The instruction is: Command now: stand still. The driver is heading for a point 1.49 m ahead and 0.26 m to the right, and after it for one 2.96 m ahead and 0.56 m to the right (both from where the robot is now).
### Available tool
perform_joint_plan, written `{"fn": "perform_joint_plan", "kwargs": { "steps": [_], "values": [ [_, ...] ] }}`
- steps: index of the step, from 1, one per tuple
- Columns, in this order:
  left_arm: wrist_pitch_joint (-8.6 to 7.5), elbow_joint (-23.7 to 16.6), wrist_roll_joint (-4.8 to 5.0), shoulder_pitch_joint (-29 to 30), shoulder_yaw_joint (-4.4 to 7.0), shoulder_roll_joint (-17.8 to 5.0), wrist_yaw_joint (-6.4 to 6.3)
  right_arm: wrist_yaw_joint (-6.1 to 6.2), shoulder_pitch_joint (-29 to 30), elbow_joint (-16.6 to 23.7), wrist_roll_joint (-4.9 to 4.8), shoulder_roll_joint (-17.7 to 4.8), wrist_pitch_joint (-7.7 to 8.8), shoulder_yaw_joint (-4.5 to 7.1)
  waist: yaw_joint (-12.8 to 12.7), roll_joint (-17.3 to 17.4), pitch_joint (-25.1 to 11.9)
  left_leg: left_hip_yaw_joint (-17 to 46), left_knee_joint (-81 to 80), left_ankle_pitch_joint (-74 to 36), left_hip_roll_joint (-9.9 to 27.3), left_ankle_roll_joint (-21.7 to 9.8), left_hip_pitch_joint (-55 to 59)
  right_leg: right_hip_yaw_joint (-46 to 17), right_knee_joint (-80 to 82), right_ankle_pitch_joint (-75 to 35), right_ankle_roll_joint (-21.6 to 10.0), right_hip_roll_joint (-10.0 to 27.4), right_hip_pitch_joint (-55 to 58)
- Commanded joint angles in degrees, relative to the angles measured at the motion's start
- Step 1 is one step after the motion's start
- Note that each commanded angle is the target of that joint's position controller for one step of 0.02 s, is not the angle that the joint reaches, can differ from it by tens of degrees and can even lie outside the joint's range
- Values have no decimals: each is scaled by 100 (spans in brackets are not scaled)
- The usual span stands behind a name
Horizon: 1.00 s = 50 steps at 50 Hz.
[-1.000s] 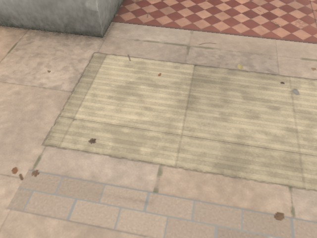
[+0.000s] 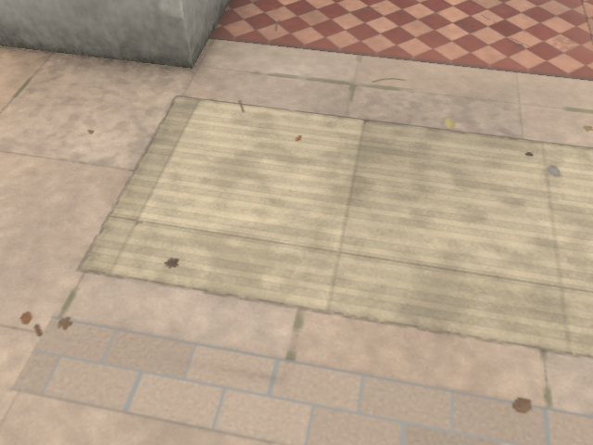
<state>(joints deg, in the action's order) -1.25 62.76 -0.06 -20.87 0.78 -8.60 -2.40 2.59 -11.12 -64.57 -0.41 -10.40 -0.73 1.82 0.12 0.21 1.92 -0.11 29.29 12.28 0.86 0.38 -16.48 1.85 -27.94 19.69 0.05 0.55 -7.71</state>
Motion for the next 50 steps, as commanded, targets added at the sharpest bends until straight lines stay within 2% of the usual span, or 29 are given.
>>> {"fn": "perform_joint_plan", "kwargs": {
  "steps": [1, 4, 5, 7, 8, 10, 11, 12, 14, 16, 17, 18, 19, 20, 22, 24, 26, 31, 36, 39, 40, 41, 42, 43, 44, 45, 46, 48, 50],
  "values": [
    [-17, -30, 1, -583, 72, -455, -12, 16, -194, 119, -1, -525, 30, 75, 0, -44, 138, 116, -308, -941, 119, -228, 642, -113, 653, -722, -90, 123, -844],
    [-18, -35, 2, -600, 73, -449, -11, 18, -212, 121, -2, -519, 30, 75, 0, -45, 143, 114, -303, -948, 118, -224, 643, -115, 654, -731, -92, 122, -843],
    [-9, 27, 11, -725, 73, -420, -16, 19, -311, 66, -1, -465, 25, 63, -9, -74, 15, 14, -263, -321, 28, -229, 686, -82, 698, -132, -131, 84, -788],
    [17, -41, 77, -680, 159, -662, -51, 23, -342, 65, -58, -534, 32, 111, -26, -337, 320, -282, 104, 1676, -264, -276, 180, -357, 834, 1703, -430, 193, -998],
    [0, -102, 110, -718, 195, -764, -65, 10, -199, 146, -60, -537, 83, 120, -101, -448, 588, -312, 328, 2106, -287, -309, -286, -730, 1052, 2434, -627, 449, -1061],
    [-113, -121, 183, -954, 327, -1136, -52, -86, 184, 371, -102, -306, 293, 75, -270, -1043, 960, -501, 1367, 1367, -246, -326, -1159, -2083, 1753, 3033, -1168, 1458, -745],
    [-175, -156, 184, -890, 369, -1214, -42, -144, 338, 472, -110, -286, 396, 65, -279, -1103, 1153, -292, 1774, 1185, 16, -415, -1489, -2567, 1909, 2817, -1389, 1871, -723],
    [-236, -209, 145, -798, 357, -1126, -23, -193, 400, 551, -137, -326, 485, 77, -234, -1036, 1218, -158, 1919, 1393, 169, -499, -1770, -2640, 1879, 2319, -1431, 1979, -542],
    [-281, -314, 181, -523, 345, -1038, 43, -262, 193, 570, -207, -373, 612, 100, -8, -873, 1085, -209, 1065, 1532, 220, -620, -1369, -2043, 1551, 1446, -1167, 1710, -383],
    [-250, -430, 202, -237, 339, -1059, 93, -284, -877, 99, -177, -462, 631, 229, 428, -605, 589, -708, 87, 401, -324, -512, 845, -1105, 797, 464, -818, 1024, -1262],
    [-287, -537, 181, 5, 312, -1031, 106, -283, -1667, -104, -139, -688, 616, 351, 789, -202, 277, -121, -163, 323, -48, -608, 1777, -601, -376, -646, -595, 657, -1769],
    [-368, -763, 149, 88, 202, -602, 106, -265, -2524, -185, -149, -1413, 629, 536, 993, 1487, -147, 2287, -1231, 912, 1342, -1272, 2746, 282, -2659, -379, -144, -127, -2908],
    [-483, -895, 223, 186, 171, -451, 107, -319, -2721, -199, -30, -1256, 714, 419, 905, 1679, -437, 4390, -2060, 1359, 2190, -1848, 2820, -453, -4170, 1048, -183, -348, -3600],
    [-552, -954, 345, 293, 216, -618, 153, -305, -2019, -20, -15, -939, 788, 282, 539, 926, 68, 3977, -1971, 1566, 2275, -1737, 2456, -803, -4877, 767, -389, 79, -4130],
    [-605, -936, 277, 402, 262, -728, 201, -362, -1165, 280, -9, -650, 801, 138, 206, 256, 385, 2412, -2042, 956, 1730, -1319, 1835, -669, -4635, -355, -598, 562, -4113],
    [-545, -899, 186, 407, 381, -891, 228, -367, -1151, 305, 28, -445, 729, 41, 77, 347, 381, 1327, -2123, -200, 1238, -1016, 1503, -490, -4005, -857, -549, 755, -3605],
    [-451, -927, 174, 544, 368, -709, 277, -293, -1493, 236, 41, -521, 674, 26, 86, 365, 381, 871, -2160, -1044, 1097, -1035, 1477, -266, -3692, -1060, -388, 751, -3612],
    [-440, -1511, 145, 2032, 227, -508, 328, -138, -1618, 390, 68, -874, 607, 59, 317, 315, 641, 403, -2428, -1385, 1022, -1084, 1151, 2, -1617, -1988, -128, 563, -3507],
    [-490, -1815, 197, 2746, 193, -671, 487, -118, -1943, 332, -53, -959, 584, 137, 359, 392, 784, 219, -2321, -1560, 1315, -1028, 1771, 50, -552, -2153, -340, 360, -3214],
    [-535, -1779, 188, 2244, 332, -1007, 538, -121, -1756, 400, -17, -1141, 519, 218, -97, 650, 207, 58, -1371, -3832, 1423, -848, 2301, 225, -401, -1686, -634, 4, -2199],
    [-530, -1566, 195, 1452, 456, -1232, 517, -128, -1640, 431, 16, -1169, 469, 229, -535, 746, -298, -103, -418, -4774, 1284, -742, 2210, 364, -446, -1560, -776, -227, -1183],
    [-499, -1256, 207, 393, 596, -1506, 470, -140, -1534, 509, 42, -1106, 446, 192, -1026, 727, -909, -252, 926, -4612, 1030, -551, 1450, 182, -506, -1584, -966, -116, 367],
    [-458, -1052, 83, -526, 715, -2020, 401, -176, -1790, 664, 92, -703, 477, 74, -1038, -341, -1804, -418, 3075, -2344, 423, -331, -302, -1768, -363, -839, -1476, 1255, 2309],
    [-477, -989, -5, -616, 660, -2063, 461, -250, -2374, 611, -22, 27, 654, -126, -625, -1632, -2703, 450, 4672, 1934, -520, -180, -1710, -4654, 860, 240, -2193, 2317, 3317],
    [-508, -1008, 55, -215, 522, -1540, 472, -274, -1732, 732, -191, -611, 802, 38, -682, -1140, -2006, 874, 5235, 1813, -170, -319, -2306, -4467, 1218, 405, -1821, 2036, 2801],
    [-530, -1099, 97, 349, 441, -1278, 464, -264, -1159, 928, -274, -878, 874, 103, -548, -802, -1137, 625, 5190, 1298, 130, -411, -2537, -3394, 1248, -173, -1550, 1869, 1847],
    [-559, -1198, 65, 861, 387, -1150, 481, -199, -885, 989, -216, -906, 891, 127, -321, -167, -808, 537, 4855, 733, 450, -437, -2208, -2661, 1369, -925, -1408, 1688, 880],
    [-607, -1142, -48, 1144, 301, -852, 532, -149, -1061, 948, -108, -756, 733, 204, 90, -255, -534, 545, 4350, 303, 782, -472, -1530, -1736, 1665, -1515, -1298, 1304, -219],
    [-620, -999, -24, 964, 299, -878, 507, -135, -1153, 951, -108, -572, 594, 207, 196, -375, -342, 453, 3977, 263, 860, -437, -1443, -1369, 1956, -1586, -1400, 1184, -591]
  ]
}}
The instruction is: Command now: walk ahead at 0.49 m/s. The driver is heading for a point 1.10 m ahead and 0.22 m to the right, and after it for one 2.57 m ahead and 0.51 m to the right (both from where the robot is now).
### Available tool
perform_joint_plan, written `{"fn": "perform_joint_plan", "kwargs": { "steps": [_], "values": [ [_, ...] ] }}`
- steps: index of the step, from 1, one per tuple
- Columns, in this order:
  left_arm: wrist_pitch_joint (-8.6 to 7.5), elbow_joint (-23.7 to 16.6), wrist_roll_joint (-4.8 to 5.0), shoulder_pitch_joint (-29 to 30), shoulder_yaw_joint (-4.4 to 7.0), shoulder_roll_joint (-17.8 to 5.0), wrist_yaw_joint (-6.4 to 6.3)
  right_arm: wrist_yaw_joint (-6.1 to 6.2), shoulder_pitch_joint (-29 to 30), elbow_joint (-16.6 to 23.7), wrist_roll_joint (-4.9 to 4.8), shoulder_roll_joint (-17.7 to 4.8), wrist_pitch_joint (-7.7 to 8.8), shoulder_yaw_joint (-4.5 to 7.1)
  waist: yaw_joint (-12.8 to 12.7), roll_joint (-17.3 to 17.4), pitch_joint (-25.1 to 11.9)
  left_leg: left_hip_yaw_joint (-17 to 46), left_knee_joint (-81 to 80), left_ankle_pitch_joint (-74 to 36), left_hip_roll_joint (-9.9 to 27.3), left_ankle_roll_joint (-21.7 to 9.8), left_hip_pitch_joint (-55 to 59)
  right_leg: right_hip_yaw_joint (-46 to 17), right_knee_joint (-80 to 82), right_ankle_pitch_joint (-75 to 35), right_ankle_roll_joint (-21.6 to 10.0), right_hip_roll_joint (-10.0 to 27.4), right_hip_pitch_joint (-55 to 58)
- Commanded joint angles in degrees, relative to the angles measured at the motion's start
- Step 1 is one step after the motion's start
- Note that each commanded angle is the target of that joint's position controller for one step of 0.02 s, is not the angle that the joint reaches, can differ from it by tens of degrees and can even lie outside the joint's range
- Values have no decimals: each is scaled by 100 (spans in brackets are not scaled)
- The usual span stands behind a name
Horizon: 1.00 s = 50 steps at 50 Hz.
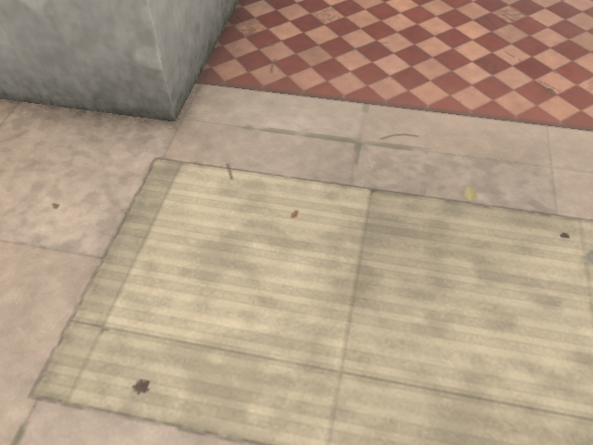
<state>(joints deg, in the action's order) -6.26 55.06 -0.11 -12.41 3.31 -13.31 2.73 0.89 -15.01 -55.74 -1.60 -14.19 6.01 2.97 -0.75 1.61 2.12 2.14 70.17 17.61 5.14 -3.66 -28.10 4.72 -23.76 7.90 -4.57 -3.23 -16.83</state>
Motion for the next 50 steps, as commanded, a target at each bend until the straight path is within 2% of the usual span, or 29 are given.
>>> {"fn": "perform_joint_plan", "kwargs": {
  "steps": [1, 3, 5, 9, 14, 17, 18, 19, 20, 21, 22, 23, 24, 25, 26, 27, 28, 30, 33, 36, 41, 42, 44, 45, 46, 47, 48, 49, 50],
  "values": [
    [-122, -179, -14, 34, 56, -498, -46, 43, -588, 146, 26, -229, -120, 110, 299, -508, -216, 192, -331, -412, 466, 19, -445, -1519, 1661, -439, -968, 1538, 225],
    [-111, -117, -19, -193, 91, -687, -148, 54, -40, 348, 92, -332, -144, 145, 212, -409, -8, 158, -929, -955, 526, 163, -988, -1401, 1812, -514, -999, 1555, 335],
    [-68, -67, -4, -436, 96, -739, -229, 32, 430, 501, 128, -340, -123, 157, 87, -372, 76, 116, -1654, -1580, 501, 253, -1350, -1268, 1842, -642, -930, 1518, 592],
    [-17, 9, 62, -825, 98, -824, -299, -62, 1266, 720, 97, -213, -53, 94, -181, -415, 175, -173, -3099, -2507, 210, 278, -1125, -848, 1850, -736, -717, 1341, 860],
    [104, 234, 116, -1346, 137, -862, -321, -231, 2049, 1035, 39, -240, 12, 33, -409, -425, 386, -200, -3886, -2120, 30, 174, -1278, -914, 1439, -883, -688, 1678, 1800],
    [192, 202, 138, -1190, 198, -998, -351, -292, 1723, 1068, 26, -491, 100, 115, -66, -609, 161, -233, -4206, -1479, -195, 13, -540, -1127, 861, -1815, -556, 1822, 2054],
    [216, 144, 137, -1013, 207, -1042, -351, -276, 1188, 938, 34, -666, 129, 206, 263, -677, -163, -389, -4307, -1394, -391, -79, 292, -1050, 290, -2733, -463, 1685, 1955],
    [223, 72, 99, -900, 147, -901, -340, -228, 153, 641, 51, -979, 143, 361, 729, -607, -831, -371, -4211, -1508, -371, -251, 1795, -840, -851, -3002, -285, 1335, 1451],
    [208, -112, -14, -931, 31, -622, -327, -152, -944, 476, 160, -1481, 131, 481, 1031, 95, -1845, 947, -4065, -1391, 861, -617, 3679, -536, -2779, -1267, -50, 861, 174],
    [95, -77, 117, -1768, -157, 173, -283, -199, -1144, 341, 206, -1670, 96, 503, 559, 1717, -2619, 3567, -4851, -323, 2059, -1378, 5339, -724, -4562, 2439, 224, -42, -1899],
    [14, -19, 274, -1386, 11, -569, -289, -196, -995, 427, 186, -1036, 103, 339, 750, 1048, -2281, 3602, -5189, 168, 1848, -1112, 4963, -1397, -5209, 2461, 149, 266, -2386],
    [-11, -197, 344, -867, 96, -827, -302, -171, -500, 512, 158, -767, 113, 256, 679, 753, -1459, 2628, -5267, -69, 1713, -826, 4186, -1253, -5282, 1923, 85, 532, -2693],
    [8, -246, 304, -621, 105, -775, -347, -176, -30, 583, 167, -638, 121, 199, 484, 255, -1022, 1958, -5449, -605, 1533, -710, 3307, -1132, -5101, 1387, 103, 822, -2448],
    [60, -252, 226, -535, 153, -700, -374, -188, 237, 577, 193, -496, 130, 170, 325, 191, -688, 1413, -5673, -899, 1338, -639, 2646, -1121, -4812, 1051, 111, 992, -2206],
    [146, -237, 226, -687, 174, -569, -361, -190, 345, 539, 250, -400, 143, 145, 141, 368, -568, 980, -5855, -1052, 1178, -573, 2234, -1166, -4647, 834, 100, 1136, -1859],
    [227, -226, 246, -772, 177, -435, -347, -187, 375, 496, 256, -343, 147, 147, 66, 418, -473, 671, -6005, -1142, 1080, -576, 2035, -1129, -4545, 744, 97, 1173, -1726],
    [298, -253, 257, -769, 179, -341, -342, -168, 358, 454, 246, -378, 158, 163, 18, 382, -356, 391, -6109, -1328, 1052, -605, 1904, -1090, -4473, 676, 108, 1197, -1761],
    [391, -403, 221, -523, 200, -319, -348, -111, 290, 391, 250, -526, 171, 214, -13, 253, -153, 1, -6241, -1686, 1063, -647, 1836, -1112, -4243, 328, 157, 1232, -2088],
    [401, -606, 165, -100, 217, -326, -305, -19, 136, 328, 274, -644, 131, 256, 45, 142, 10, -468, -6323, -1941, 1041, -635, 2038, -1158, -3503, -399, 258, 1187, -2523],
    [360, -802, 136, 435, 172, -265, -195, 42, 47, 335, 249, -752, 82, 279, 183, 95, 139, -951, -6355, -2045, 956, -527, 2206, -828, -2518, -1045, 262, 1115, -2453],
    [348, -1260, 140, 1348, 85, -191, 0, 81, -436, 234, 144, -910, -78, 344, 491, 30, 425, -1352, -6060, -2434, 1204, -464, 3098, -314, -1624, -787, 102, 985, -2679],
    [352, -1344, 149, 1414, 89, -215, 38, 79, -451, 233, 115, -953, -120, 361, 468, 73, 425, -1419, -5907, -2732, 1255, -428, 3264, -213, -1528, -555, 40, 927, -2629],
    [365, -1453, 163, 1285, 160, -380, 89, 92, -305, 302, 69, -1115, -189, 404, 249, 261, 201, -1592, -5330, -4395, 1283, -313, 3422, 105, -1430, -9, -154, 616, -2040],
    [376, -1442, 174, 993, 234, -524, 93, 106, -222, 344, 45, -1215, -230, 428, 36, 400, -44, -1652, -4797, -5384, 1273, -250, 3454, 273, -1464, 297, -273, 384, -1539],
    [379, -1324, 200, 352, 358, -754, 86, 112, -111, 385, 28, -1287, -277, 439, -347, 448, -396, -1724, -3879, -6002, 1186, -165, 3336, 387, -1325, 400, -435, 120, -702],
    [383, -1077, 204, -604, 565, -1123, 12, 111, -18, 434, 10, -1263, -290, 413, -848, 293, -900, -1821, -2549, -5541, 940, 60, 2714, 281, -856, -26, -667, -103, 785],
    [433, -930, 174, -1207, 732, -1726, -126, 99, -128, 606, 208, -851, -222, 285, -841, -793, -1337, -1771, -613, -2205, 557, 337, 998, -1512, -784, -237, -1025, 1002, 2427],
    [354, -1139, 138, -901, 723, -2058, -104, 29, -436, 936, 189, -277, 17, 106, -209, -1648, -2080, -604, 1167, 1667, -743, 601, -1082, -5070, 317, 774, -2197, 2215, 3829],
    [295, -1141, 80, -1109, 564, -1560, -55, -60, 282, 1079, -64, -756, 257, 186, -615, -859, -2108, 333, 1403, 1449, -514, 434, -1745, -5111, 822, 821, -1960, 2246, 3881]
  ]
}}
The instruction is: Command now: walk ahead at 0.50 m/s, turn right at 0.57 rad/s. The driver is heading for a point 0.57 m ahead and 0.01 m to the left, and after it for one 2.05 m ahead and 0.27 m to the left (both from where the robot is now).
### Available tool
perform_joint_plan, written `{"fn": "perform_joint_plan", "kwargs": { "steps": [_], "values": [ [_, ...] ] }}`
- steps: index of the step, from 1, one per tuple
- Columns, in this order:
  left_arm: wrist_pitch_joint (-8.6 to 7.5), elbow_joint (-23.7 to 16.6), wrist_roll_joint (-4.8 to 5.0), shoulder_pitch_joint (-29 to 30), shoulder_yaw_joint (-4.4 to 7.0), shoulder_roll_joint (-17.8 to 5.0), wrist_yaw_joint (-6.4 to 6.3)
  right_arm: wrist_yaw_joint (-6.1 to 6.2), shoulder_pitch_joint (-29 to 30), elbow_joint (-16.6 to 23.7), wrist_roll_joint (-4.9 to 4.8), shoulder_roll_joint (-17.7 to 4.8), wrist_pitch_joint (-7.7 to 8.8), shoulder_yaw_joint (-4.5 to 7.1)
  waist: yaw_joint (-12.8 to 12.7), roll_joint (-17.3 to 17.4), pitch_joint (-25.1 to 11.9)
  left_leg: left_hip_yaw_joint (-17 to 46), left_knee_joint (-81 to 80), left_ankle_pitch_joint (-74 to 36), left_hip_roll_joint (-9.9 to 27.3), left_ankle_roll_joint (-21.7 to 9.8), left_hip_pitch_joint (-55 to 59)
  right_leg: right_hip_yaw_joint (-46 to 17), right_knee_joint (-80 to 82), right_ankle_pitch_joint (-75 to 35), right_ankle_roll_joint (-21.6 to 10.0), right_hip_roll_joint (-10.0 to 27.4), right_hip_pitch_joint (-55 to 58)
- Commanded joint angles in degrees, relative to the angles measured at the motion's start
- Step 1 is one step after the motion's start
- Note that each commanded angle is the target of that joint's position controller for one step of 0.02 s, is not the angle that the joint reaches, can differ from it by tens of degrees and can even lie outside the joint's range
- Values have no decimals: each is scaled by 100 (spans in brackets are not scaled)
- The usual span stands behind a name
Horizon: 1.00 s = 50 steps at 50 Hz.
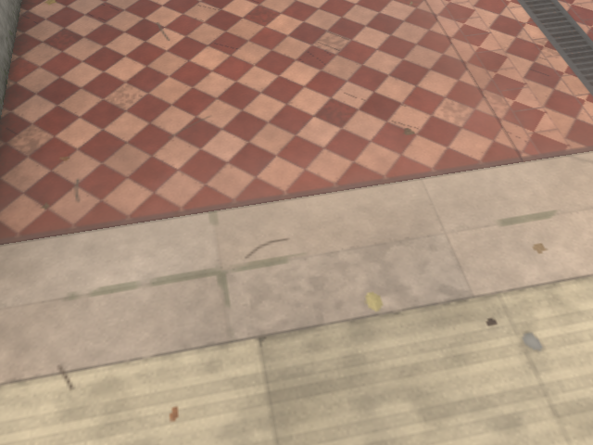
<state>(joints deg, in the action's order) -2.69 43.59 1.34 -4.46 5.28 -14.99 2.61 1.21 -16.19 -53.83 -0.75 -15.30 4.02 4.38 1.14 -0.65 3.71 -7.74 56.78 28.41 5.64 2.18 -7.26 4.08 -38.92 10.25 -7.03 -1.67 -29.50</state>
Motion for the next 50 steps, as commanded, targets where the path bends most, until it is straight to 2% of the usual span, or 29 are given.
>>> {"fn": "perform_joint_plan", "kwargs": {
  "steps": [1, 2, 3, 4, 8, 13, 17, 20, 21, 22, 23, 24, 25, 26, 27, 28, 29, 32, 34, 37, 40, 42, 44, 45, 46, 47, 48, 49, 50],
  "values": [
    [-124, 39, -64, -1718, 287, -1078, -48, -126, 672, 982, -262, -658, 542, 44, -709, -506, -1555, 1252, 2463, -100, -315, -315, -4147, -4112, 2253, 218, -1464, 1910, 4603],
    [-165, -54, -21, -1260, 215, -844, -45, -85, 654, 880, -144, -637, 555, 48, -413, 52, -1069, 1260, 1918, -558, -29, -353, -3835, -3330, 2223, -353, -1221, 1614, 3645],
    [-180, -157, -38, -868, 151, -643, -60, -43, 607, 820, 6, -737, 501, 118, -190, 70, -890, 1261, 1411, -803, 151, -322, -3355, -2813, 2263, -855, -1067, 1398, 2882],
    [-181, -254, -79, -684, 104, -547, -89, -50, 481, 799, 40, -770, 405, 155, -27, 29, -810, 1279, 1186, -955, 248, -283, -2986, -2562, 2399, -1093, -1017, 1250, 2412],
    [-218, -244, -46, -966, 175, -883, -242, -20, 872, 1043, 168, -523, 203, 113, -14, -15, -579, 1081, 6, -1661, 128, 47, -2891, -2065, 2633, -1769, -1022, 1012, 1737],
    [-142, -190, -1, -1377, 176, -905, -336, -105, 1898, 1373, 104, -338, 250, 7, -427, -377, -369, 987, -2137, -3302, -334, 78, -2555, -1797, 2512, -1015, -612, 640, 1571],
    [-122, -12, 1, -1744, 128, -785, -342, -247, 2198, 1521, 51, -458, 350, -8, -619, -488, -327, 1018, -2730, -3445, -397, -96, -2467, -2109, 2165, -799, -544, 955, 2158],
    [-66, 38, -44, -1805, 137, -846, -376, -307, 2036, 1553, 49, -630, 434, 33, -486, -662, -310, 941, -2947, -2685, -464, -348, -2320, -2428, 1755, -1372, -454, 1210, 2721],
    [-47, 12, -45, -1707, 133, -863, -376, -298, 1696, 1476, 59, -709, 460, 74, -278, -729, -422, 808, -3124, -2576, -571, -481, -1868, -2392, 1461, -2042, -375, 1140, 2777],
    [-46, -42, -57, -1592, 89, -757, -362, -273, 1072, 1310, 110, -884, 485, 160, 31, -665, -825, 808, -3183, -2742, -549, -682, -931, -2187, 767, -2765, -235, 849, 2675],
    [-59, -180, -124, -1468, -3, -589, -346, -244, 118, 1193, 192, -1162, 490, 234, 465, -286, -1627, 1585, -2918, -2965, 230, -1082, 598, -1851, -660, -2176, -29, 526, 1923],
    [-143, -162, -5, -2381, -115, -193, -333, -254, -702, 951, 230, -1633, 422, 382, 288, 1385, -2482, 4046, -3173, -2128, 1487, -2108, 2811, -1288, -2852, 424, 472, -378, -230],
    [-203, -95, 73, -2400, -117, -472, -325, -307, -826, 831, 36, -1189, 386, 283, 360, 1624, -2368, 5311, -3897, -764, 1767, -2188, 2967, -1560, -3533, 2280, 490, -319, -1236],
    [-214, -193, 113, -1706, -22, -875, -307, -286, -439, 915, -31, -799, 348, 170, 444, 939, -1379, 4578, -3998, -179, 1552, -1869, 2195, -1562, -3835, 1873, 457, 10, -1675],
    [-218, -323, 46, -1212, -40, -856, -303, -265, -28, 1014, 29, -675, 284, 103, 336, 423, -871, 3832, -4119, -457, 1311, -1666, 1336, -1268, -3670, 1393, 433, 293, -1583],
    [-224, -402, -61, -954, -34, -782, -294, -273, 237, 1035, 79, -554, 251, 43, 180, 252, -462, 3334, -4312, -981, 1069, -1613, 591, -1117, -3243, 1078, 439, 489, -1435],
    [-219, -424, -114, -969, -15, -716, -291, -278, 336, 1049, 127, -491, 259, -4, 8, 371, -371, 3037, -4445, -1464, 859, -1555, 143, -1065, -2878, 853, 443, 671, -1112],
    [-212, -463, -149, -1068, -78, -420, -303, -272, 235, 982, 52, -626, 269, 13, -148, 581, -425, 2513, -4672, -2491, 596, -1668, -269, -815, -2089, 683, 588, 748, -769],
    [-242, -612, -179, -674, -135, -320, -310, -205, 111, 944, 9, -833, 239, 81, -78, 486, -398, 2232, -4743, -2900, 529, -1679, -348, -724, -1236, 188, 724, 724, -747],
    [-291, -729, -146, -75, -198, -209, -262, -141, -147, 882, -56, -944, 162, 122, 116, 489, -366, 1859, -4682, -2951, 294, -1484, -524, -640, 35, -842, 848, 497, -249],
    [-347, -858, -72, 423, -187, -284, -193, -118, -553, 785, -98, -951, 79, 125, 309, 546, -324, 2002, -4476, -2749, 357, -1418, -400, -637, 658, -1228, 905, 289, 59],
    [-404, -946, -38, 605, -144, -412, -150, -94, -685, 770, -105, -954, 13, 128, 304, 610, -313, 2291, -4239, -2488, 472, -1342, -179, -703, 998, -1022, 846, 226, 221],
    [-460, -921, -23, 404, -71, -576, -137, -63, -632, 800, -101, -1020, -43, 153, 88, 722, -382, 2520, -3897, -2374, 529, -1208, -107, -696, 1312, -754, 722, 200, 736],
    [-475, -807, -37, 9, -2, -692, -159, -53, -592, 827, -88, -945, -58, 130, -139, 716, -547, 2473, -3531, -2548, 375, -1083, -222, -639, 1504, -691, 594, 197, 1373],
    [-497, -699, -117, -641, 96, -925, -210, -60, -504, 909, -49, -743, -41, 61, -476, 604, -991, 2262, -2646, -2676, 52, -890, -636, -897, 1418, -668, 367, 554, 2456],
    [-469, -592, -186, -1689, 212, -1368, -280, -57, -402, 1122, 95, -356, -9, -72, -893, -243, -1872, 1700, -815, -1423, -406, -619, -1618, -1990, 1263, -705, -7, 1729, 3988],
    [-371, -432, -211, -1905, 260, -1603, -233, -61, -1111, 1316, -91, -137, 81, -143, -502, -2055, -2385, 1316, 730, 686, -808, -434, -3397, -4308, 1815, 482, -771, 2747, 5115],
    [-356, -491, -163, -1754, 133, -1043, -218, -42, -918, 1172, -185, -710, 68, -9, -627, -1232, -1812, 1613, 1450, 413, -455, -386, -3936, -4268, 2040, 1275, -672, 2546, 4687],
    [-347, -506, -129, -1515, 44, -762, -229, -57, -460, 1253, -166, -886, 36, 55, -652, -790, -1191, 1536, 1581, -121, -296, -377, -4070, -3370, 2113, 1055, -473, 2326, 4055]
  ]
}}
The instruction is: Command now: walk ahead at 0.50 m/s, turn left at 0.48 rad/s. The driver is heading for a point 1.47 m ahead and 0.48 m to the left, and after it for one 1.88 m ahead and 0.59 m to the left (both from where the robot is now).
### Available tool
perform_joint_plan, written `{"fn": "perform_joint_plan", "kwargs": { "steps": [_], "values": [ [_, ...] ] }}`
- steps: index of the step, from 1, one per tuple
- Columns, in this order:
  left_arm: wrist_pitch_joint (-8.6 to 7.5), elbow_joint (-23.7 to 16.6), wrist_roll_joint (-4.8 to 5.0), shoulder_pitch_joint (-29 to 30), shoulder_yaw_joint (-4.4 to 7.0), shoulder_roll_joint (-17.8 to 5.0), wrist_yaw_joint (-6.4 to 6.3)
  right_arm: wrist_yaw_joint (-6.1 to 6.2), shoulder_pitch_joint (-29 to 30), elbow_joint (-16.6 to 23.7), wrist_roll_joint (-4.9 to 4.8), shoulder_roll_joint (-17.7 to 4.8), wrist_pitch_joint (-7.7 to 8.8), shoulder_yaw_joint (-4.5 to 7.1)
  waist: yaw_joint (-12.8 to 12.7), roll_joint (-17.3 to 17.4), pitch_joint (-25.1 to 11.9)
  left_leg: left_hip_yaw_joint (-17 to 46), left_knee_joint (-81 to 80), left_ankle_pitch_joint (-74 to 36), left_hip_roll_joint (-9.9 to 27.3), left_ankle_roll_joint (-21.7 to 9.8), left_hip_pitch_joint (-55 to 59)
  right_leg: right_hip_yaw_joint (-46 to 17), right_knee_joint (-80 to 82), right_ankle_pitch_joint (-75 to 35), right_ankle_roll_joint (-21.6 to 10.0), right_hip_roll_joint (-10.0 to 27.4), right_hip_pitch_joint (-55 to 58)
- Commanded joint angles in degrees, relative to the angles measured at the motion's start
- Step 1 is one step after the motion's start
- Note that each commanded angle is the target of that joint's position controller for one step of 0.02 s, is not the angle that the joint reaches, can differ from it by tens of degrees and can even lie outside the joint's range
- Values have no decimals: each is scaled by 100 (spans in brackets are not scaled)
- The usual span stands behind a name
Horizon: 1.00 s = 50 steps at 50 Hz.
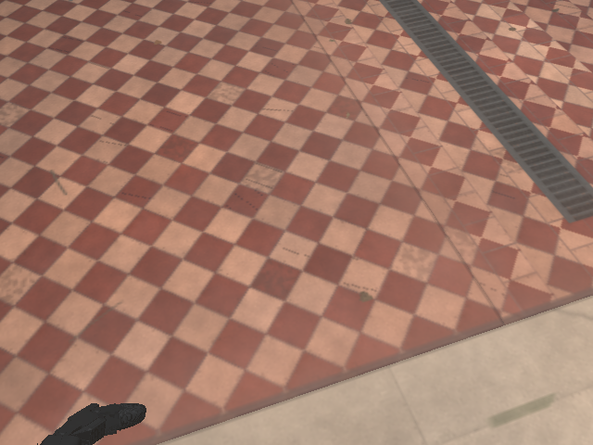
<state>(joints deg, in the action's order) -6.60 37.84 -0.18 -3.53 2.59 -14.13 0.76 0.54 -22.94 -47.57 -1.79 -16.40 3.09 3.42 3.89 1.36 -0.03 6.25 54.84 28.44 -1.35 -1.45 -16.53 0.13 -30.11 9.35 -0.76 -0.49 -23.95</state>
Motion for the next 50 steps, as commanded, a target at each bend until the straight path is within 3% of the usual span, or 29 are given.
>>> {"fn": "perform_joint_plan", "kwargs": {
  "steps": [1, 2, 3, 6, 12, 14, 16, 18, 19, 20, 21, 22, 23, 24, 25, 26, 27, 29, 32, 35, 38, 42, 44, 45, 46, 47, 48, 49, 50],
  "values": [
    [51, 65, -7, -1273, 253, -724, -30, 8, 366, 638, -22, -689, 86, 155, -753, -635, -517, 40, 1684, -543, 586, 36, -2901, -2377, 1393, 596, -1004, 1951, 2858],
    [60, 95, -23, -1024, 220, -595, -15, -11, 492, 699, 25, -619, 45, 171, -618, -665, -236, 24, 1471, -807, 715, 69, -2805, -1942, 1573, 225, -1002, 1771, 2390],
    [47, 126, -51, -873, 214, -572, -17, -46, 481, 735, 11, -519, -12, 172, -477, -809, -93, 15, 1343, -976, 847, 90, -2564, -1551, 1758, -29, -968, 1653, 1996],
    [-33, 252, -36, -801, 290, -700, -31, -88, 648, 900, 22, -311, -128, 137, -364, -676, 41, -60, 1027, -1376, 925, 205, -2511, -839, 2086, -802, -1071, 1635, 1657],
    [27, 486, -3, -961, 395, -1039, -114, -256, 1534, 1211, 56, -176, -94, 40, -609, -445, 224, -391, -811, -2870, 830, 168, -2285, 366, 2147, -1282, -890, 1497, 1825],
    [84, 551, 43, -1036, 422, -1147, -130, -322, 1873, 1361, 68, -197, -92, 35, -697, -418, 371, -584, -1306, -2912, 743, 80, -2157, 607, 2024, -1551, -790, 1531, 1971],
    [175, 598, 109, -1071, 461, -1274, -160, -383, 2023, 1509, 102, -292, -98, 78, -683, -502, 364, -800, -1639, -2659, 588, -31, -1952, 803, 1624, -2494, -643, 1588, 2223],
    [256, 581, 198, -1030, 511, -1443, -210, -420, 1735, 1540, 141, -510, -114, 195, -458, -712, 48, -1075, -1823, -2194, 239, -225, -1341, 943, 836, -3929, -474, 1577, 2440],
    [298, 557, 252, -959, 522, -1472, -229, -413, 1161, 1409, 143, -688, -123, 307, -129, -686, -255, -1204, -2118, -2280, -12, -368, -632, 1045, 38, -4375, -353, 1461, 2400],
    [300, 536, 263, -1000, 471, -1330, -233, -339, 398, 1214, 151, -1003, -142, 478, 263, -468, -671, -1171, -2503, -2919, -225, -570, 566, 1173, -1129, -3973, -120, 1196, 1943],
    [271, 409, -16, -1302, 327, -911, -201, -180, 14, 1185, 144, -1553, -201, 609, 233, 660, -1136, 226, -2380, -5165, 823, -960, 2131, 1211, -3042, -680, 265, 775, 428],
    [182, 224, -156, -1985, 138, -489, -129, -175, 458, 1507, 299, -2031, -158, 571, -430, 1593, -2132, 3181, -2591, -6280, 2365, -2313, 3478, 307, -5000, 3330, 575, -229, -1323],
    [153, 309, 15, -1533, 247, -1111, -90, -245, 353, 1632, 251, -1598, -147, 496, 122, 538, -2738, 3059, -2923, -5645, 2250, -2237, 3360, -628, -5312, 3003, 475, 20, -1387],
    [177, 154, 146, -1078, 257, -1158, -103, -269, 645, 1601, 200, -1323, -114, 410, 36, 368, -1963, 2287, -3010, -5144, 1975, -1978, 2757, -538, -5087, 2463, 374, 196, -1704],
    [223, 194, 70, -973, 239, -1079, -183, -248, 901, 1567, 100, -1105, -123, 359, -151, -24, -1290, 1769, -3110, -4650, 1625, -1666, 1943, -457, -4636, 2028, 366, 410, -1747],
    [296, 209, -19, -925, 261, -1112, -258, -208, 1150, 1598, 90, -973, -158, 316, -312, 30, -929, 1510, -3250, -4441, 1438, -1518, 1187, -468, -4267, 1737, 381, 532, -1518],
    [394, 219, -21, -1010, 289, -1159, -274, -178, 1336, 1660, 160, -936, -191, 291, -511, 146, -812, 1345, -3426, -4323, 1296, -1451, 546, -488, -4084, 1567, 368, 563, -1095],
    [482, 248, -63, -1141, 264, -1018, -300, -134, 1451, 1684, 261, -1012, -185, 320, -639, 274, -858, 1178, -3500, -4709, 1181, -1484, 49, -408, -3801, 1352, 434, 430, -746],
    [522, 197, -95, -949, 210, -878, -348, -19, 1373, 1624, 203, -1072, -226, 344, -592, 276, -982, 1148, -3427, -4581, 1066, -1426, 48, -473, -3135, 1028, 558, 293, -826],
    [573, 94, -59, -593, 180, -830, -330, 90, 1402, 1647, 137, -1070, -354, 342, -484, 406, -924, 1359, -3463, -3101, 900, -1230, 46, -586, -2423, 613, 607, 196, -841],
    [558, -9, -18, -299, 170, -816, -285, 126, 1395, 1670, 155, -1069, -440, 346, -366, 605, -711, 1673, -3490, -2080, 806, -1128, -22, -655, -1721, 522, 589, 63, -669],
    [458, -27, 2, -344, 177, -837, -191, 80, 1299, 1634, 181, -914, -486, 275, -274, 778, -771, 1884, -3051, -2851, 914, -1101, 264, -529, -904, 764, 459, 28, -93],
    [396, 15, -14, -589, 180, -762, -124, 72, 1362, 1620, 123, -781, -513, 201, -485, 730, -729, 1860, -2739, -3024, 734, -875, 194, -388, 379, -46, 249, 49, 671],
    [378, -15, -96, -625, 221, -953, -118, 76, 1155, 1584, 143, -625, -504, 151, -428, 457, -702, 1706, -2462, -2376, 491, -583, -77, -758, 764, -703, 42, 523, 1185],
    [409, -138, -199, -483, 287, -1375, -149, 65, 757, 1578, 257, -384, -470, 78, -65, -825, -754, 896, -1499, -583, -213, -203, -588, -1786, 866, -2041, -471, 1614, 1629],
    [441, -8, -307, -518, 258, -1227, -145, 68, 972, 1697, 219, -624, -417, 144, -114, -1779, -480, 239, -989, 470, -520, 86, -1118, -2659, 1069, -2402, -1339, 2185, 1326],
    [422, -68, -228, -527, 217, -1024, -142, 82, 1137, 1662, 243, -991, -393, 246, -345, -1459, -479, 296, -119, 699, -301, 299, -1222, -2765, 1089, -2331, -1581, 2220, 1363],
    [425, -47, -144, -532, 227, -1022, -156, 84, 1203, 1587, 182, -1068, -417, 308, -396, -1148, -475, 280, 417, 573, -316, 407, -1401, -2443, 973, -2324, -1460, 2015, 1512],
    [434, -58, -75, -482, 230, -1038, -165, 98, 1144, 1468, 163, -961, -481, 309, -374, -906, -453, 285, 708, 462, -290, 510, -1467, -2108, 877, -2341, -1294, 1804, 1570]
  ]
}}
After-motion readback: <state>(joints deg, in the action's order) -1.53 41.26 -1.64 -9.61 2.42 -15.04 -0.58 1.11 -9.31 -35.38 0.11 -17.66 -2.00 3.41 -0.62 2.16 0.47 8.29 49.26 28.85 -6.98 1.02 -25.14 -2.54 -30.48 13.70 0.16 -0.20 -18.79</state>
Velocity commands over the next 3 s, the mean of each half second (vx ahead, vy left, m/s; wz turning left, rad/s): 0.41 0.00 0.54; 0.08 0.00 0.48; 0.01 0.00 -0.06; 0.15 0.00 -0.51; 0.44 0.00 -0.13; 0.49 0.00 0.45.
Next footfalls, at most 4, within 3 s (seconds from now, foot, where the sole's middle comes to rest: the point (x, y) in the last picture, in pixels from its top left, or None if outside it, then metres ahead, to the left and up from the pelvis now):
0.42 left None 0.34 0.18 -0.77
0.90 right None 0.42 0.00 -0.77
1.20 left None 0.28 0.20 -0.77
2.08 left None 0.43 0.23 -0.77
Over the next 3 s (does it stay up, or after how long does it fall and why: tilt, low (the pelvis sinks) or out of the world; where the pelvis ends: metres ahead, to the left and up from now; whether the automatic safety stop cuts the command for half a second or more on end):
stays up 0.84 0.17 -0.01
